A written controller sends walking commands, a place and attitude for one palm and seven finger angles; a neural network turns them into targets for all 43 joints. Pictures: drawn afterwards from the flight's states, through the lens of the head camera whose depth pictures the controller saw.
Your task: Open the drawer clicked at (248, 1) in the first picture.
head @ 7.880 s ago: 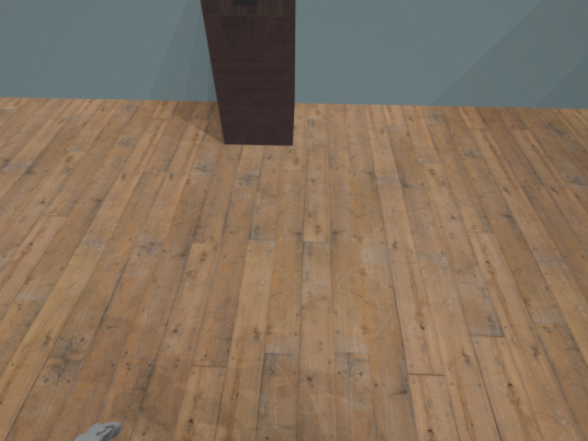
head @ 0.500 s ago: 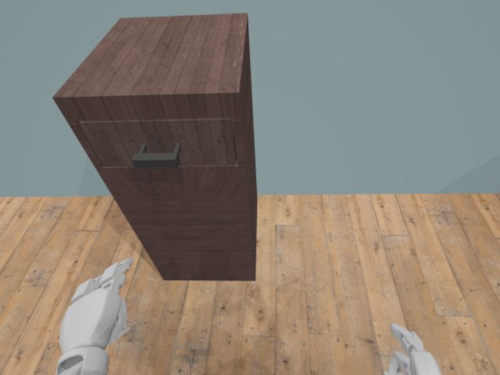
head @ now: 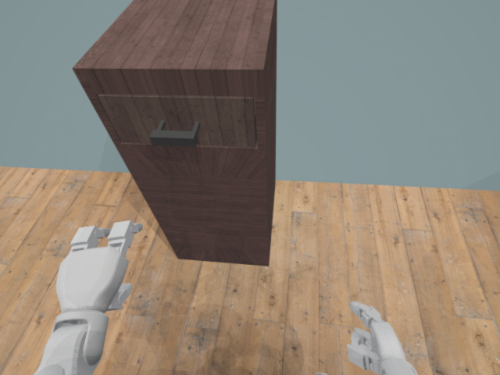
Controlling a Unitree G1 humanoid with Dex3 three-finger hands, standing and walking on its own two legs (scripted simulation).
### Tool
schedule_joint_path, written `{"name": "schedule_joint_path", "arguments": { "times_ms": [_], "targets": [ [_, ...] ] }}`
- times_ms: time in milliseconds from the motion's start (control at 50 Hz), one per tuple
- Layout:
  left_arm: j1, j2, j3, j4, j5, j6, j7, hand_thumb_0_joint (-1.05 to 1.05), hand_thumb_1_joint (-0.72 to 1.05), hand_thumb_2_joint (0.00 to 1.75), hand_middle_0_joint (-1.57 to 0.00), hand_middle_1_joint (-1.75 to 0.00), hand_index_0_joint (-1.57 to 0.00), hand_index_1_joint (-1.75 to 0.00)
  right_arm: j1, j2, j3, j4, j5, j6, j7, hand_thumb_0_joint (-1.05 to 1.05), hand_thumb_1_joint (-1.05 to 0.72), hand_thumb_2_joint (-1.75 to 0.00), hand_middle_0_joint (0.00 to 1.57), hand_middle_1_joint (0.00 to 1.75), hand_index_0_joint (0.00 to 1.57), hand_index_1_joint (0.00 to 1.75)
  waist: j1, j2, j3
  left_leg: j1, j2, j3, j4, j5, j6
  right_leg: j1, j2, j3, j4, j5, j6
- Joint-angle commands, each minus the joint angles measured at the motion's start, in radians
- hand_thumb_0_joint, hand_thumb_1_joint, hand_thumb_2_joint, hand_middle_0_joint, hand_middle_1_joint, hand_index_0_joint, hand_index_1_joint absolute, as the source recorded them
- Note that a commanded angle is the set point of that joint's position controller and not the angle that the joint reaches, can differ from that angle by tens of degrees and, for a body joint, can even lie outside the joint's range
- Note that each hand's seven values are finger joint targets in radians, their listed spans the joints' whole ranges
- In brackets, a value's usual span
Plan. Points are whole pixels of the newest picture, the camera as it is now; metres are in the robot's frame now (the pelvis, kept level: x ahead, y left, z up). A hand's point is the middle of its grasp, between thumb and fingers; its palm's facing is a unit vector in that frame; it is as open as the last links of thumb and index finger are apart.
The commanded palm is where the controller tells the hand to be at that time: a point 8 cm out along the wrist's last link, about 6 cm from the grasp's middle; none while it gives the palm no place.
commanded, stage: raise the hand with hooked fingers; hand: left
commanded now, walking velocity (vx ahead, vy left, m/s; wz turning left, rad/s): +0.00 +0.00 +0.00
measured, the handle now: (176, 131) +0.59 +0.24 +0.03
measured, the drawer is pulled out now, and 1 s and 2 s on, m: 0.00 0.00 0.00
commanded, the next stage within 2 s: move the hooked fingers above the handle in 1.16 s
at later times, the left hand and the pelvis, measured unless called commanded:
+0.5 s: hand (102, 228) +0.29 +0.25 +0.10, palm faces +0.10 -0.07 -0.99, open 13.3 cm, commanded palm +0.26 +0.25 +0.16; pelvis +0.01 +0.02 +0.03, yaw +0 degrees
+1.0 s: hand (101, 197) +0.32 +0.25 +0.14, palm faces +0.03 -0.06 -1.00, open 13.9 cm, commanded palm +0.29 +0.25 +0.19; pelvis +0.01 +0.01 +0.04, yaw +0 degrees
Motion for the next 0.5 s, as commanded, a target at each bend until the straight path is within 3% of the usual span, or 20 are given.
{"name": "schedule_joint_path", "arguments": {
  "times_ms": [0, 60, 100, 120, 180, 200, 220, 320, 480],
  "targets": [
    [-0.008, 0.175, 0.11, -0.205, -0.013, -0.021, -0.031, 0.0, 0.01, 0.52, -0.26, -0.87, -0.26, -0.87, -0.122, -0.153, -0.054, -0.174, 0.0, -0.053, -0.021, 0.0, -0.9, -0.9, 0.2, 0.3, 0.2, 0.3, 0.021, -0.075, -0.165, 0.054, -0.046, -0.017, -0.2, 0.261, 0.047, 0.28, 0.04, 0.025, -0.194, 0.19, -0.038],
    [-0.025, 0.195, 0.141, -0.218, -0.011, -0.058, -0.025, 0.0, -0.06, 0.49, -0.27, -0.92, -0.27, -0.92, -0.095, -0.153, -0.064, -0.164, -0.002, -0.058, -0.019, 0.0, -0.9, -0.9, 0.2, 0.3, 0.2, 0.3, 0.027, -0.058, -0.172, 0.085, -0.046, -0.015, -0.219, 0.281, 0.045, 0.299, 0.039, 0.019, -0.206, 0.2, -0.038],
    [-0.098, 0.212, 0.162, -0.235, -0.014, -0.078, -0.007, 0.0, -0.1, 0.47, -0.27, -0.94, -0.27, -0.94, -0.093, -0.157, -0.073, -0.162, 0.0, -0.063, -0.02, 0.0, -0.9, -0.9, 0.2, 0.3, 0.2, 0.3, 0.017, -0.057, -0.169, 0.095, -0.047, -0.017, -0.227, 0.279, 0.044, 0.299, 0.039, 0.018, -0.215, 0.187, -0.037],
    [-0.114, 0.208, 0.156, -0.243, -0.013, -0.086, 0.003, 0.0, -0.13, 0.46, -0.27, -0.96, -0.27, -0.96, -0.091, -0.157, -0.077, -0.157, 0.001, -0.066, -0.019, 0.0, -0.9, -0.9, 0.2, 0.3, 0.2, 0.3, 0.02, -0.018, -0.176, 0.114, -0.049, -0.016, -0.231, 0.292, 0.043, 0.292, 0.04, 0.016, -0.214, 0.193, -0.04],
    [-0.17, 0.204, 0.144, -0.261, -0.018, -0.092, 0.018, 0.0, -0.2, 0.43, -0.28, -1.0, -0.28, -1.0, -0.079, -0.164, -0.092, -0.144, 0.004, -0.072, -0.015, 0.0, -0.9, -0.9, 0.2, 0.3, 0.2, 0.3, 0.012, 0.014, -0.225, 0.169, -0.047, -0.017, -0.229, 0.361, 0.041, 0.295, 0.039, 0.004, -0.209, 0.243, -0.042],
    [-0.191, 0.211, 0.15, -0.256, -0.023, -0.085, 0.018, 0.0, -0.22, 0.42, -0.28, -1.02, -0.28, -1.02, -0.08, -0.167, -0.094, -0.145, 0.005, -0.073, -0.013, 0.0, -0.9, -0.9, 0.2, 0.3, 0.2, 0.3, 0.007, -0.011, -0.226, 0.166, -0.047, -0.024, -0.23, 0.368, 0.04, 0.3, 0.04, 0.002, -0.21, 0.24, -0.041],
    [-0.206, 0.198, 0.127, -0.254, -0.026, -0.081, 0.012, 0.0, -0.24, 0.41, -0.28, -1.03, -0.28, -1.03, -0.082, -0.168, -0.096, -0.138, 0.009, -0.074, -0.013, 0.0, -0.9, -0.9, 0.2, 0.3, 0.2, 0.3, 0.005, 0.001, -0.211, 0.176, -0.046, -0.02, -0.238, 0.374, 0.04, 0.298, 0.038, 0.0, -0.216, 0.252, -0.04],
    [-0.298, 0.217, 0.102, -0.214, -0.036, -0.031, -0.051, 0.0, -0.36, 0.36, -0.29, -1.11, -0.29, -1.11, -0.101, -0.175, -0.089, -0.127, 0.027, -0.06, -0.017, 0.0, -0.9, -0.9, 0.2, 0.3, 0.2, 0.3, 0.012, -0.022, -0.174, 0.192, -0.045, -0.02, -0.29, 0.395, 0.04, 0.353, 0.038, -0.005, -0.252, 0.273, -0.037],
    [-0.455, 0.265, 0.098, -0.189, -0.043, -0.007, -0.163, 0.0, -0.5, 0.3, -0.3, -1.2, -0.3, -1.2, -0.121, -0.166, -0.068, -0.117, 0.041, -0.032, -0.024, 0.0, -0.9, -0.9, 0.2, 0.3, 0.2, 0.3, 0.024, 0.009, -0.166, 0.263, -0.047, -0.007, -0.36, 0.467, 0.036, 0.448, 0.043, -0.008, -0.318, 0.336, -0.038]
  ]
}}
